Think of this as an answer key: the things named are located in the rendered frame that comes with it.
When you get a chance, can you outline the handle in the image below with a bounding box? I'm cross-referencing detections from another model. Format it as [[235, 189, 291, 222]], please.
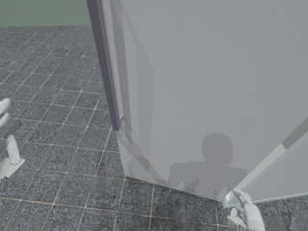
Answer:
[[87, 0, 124, 131]]

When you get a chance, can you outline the fridge door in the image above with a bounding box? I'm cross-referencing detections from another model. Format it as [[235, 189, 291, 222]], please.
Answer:
[[101, 0, 308, 202]]

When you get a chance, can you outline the robot left hand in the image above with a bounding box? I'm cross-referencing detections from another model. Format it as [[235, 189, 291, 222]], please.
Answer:
[[0, 98, 25, 184]]

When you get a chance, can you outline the robot right hand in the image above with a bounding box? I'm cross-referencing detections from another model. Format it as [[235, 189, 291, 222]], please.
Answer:
[[227, 188, 266, 231]]

